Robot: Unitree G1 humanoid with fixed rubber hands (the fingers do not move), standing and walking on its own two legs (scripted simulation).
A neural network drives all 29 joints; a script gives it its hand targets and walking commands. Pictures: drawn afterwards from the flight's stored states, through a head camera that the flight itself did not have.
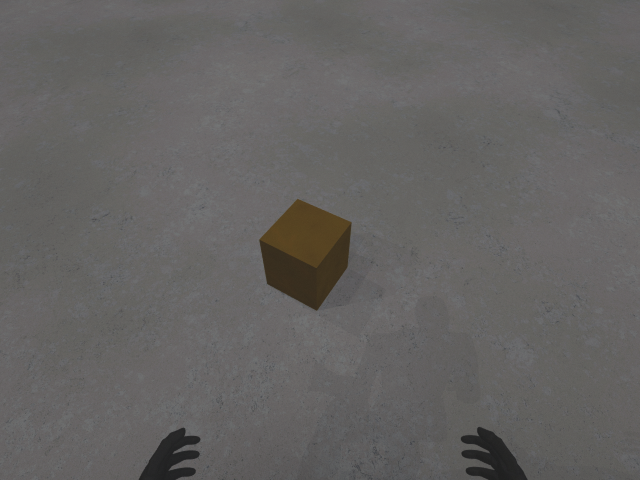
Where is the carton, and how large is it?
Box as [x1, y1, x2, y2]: [259, 199, 351, 310]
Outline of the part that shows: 297,199 259,239 267,283 316,310 347,266 351,222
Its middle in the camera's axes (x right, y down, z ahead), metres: -0.04 +0.07 +1.40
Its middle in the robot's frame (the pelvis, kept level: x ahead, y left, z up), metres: +0.93 +0.06 -0.63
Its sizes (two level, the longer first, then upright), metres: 0.229 0.223 0.260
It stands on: the floor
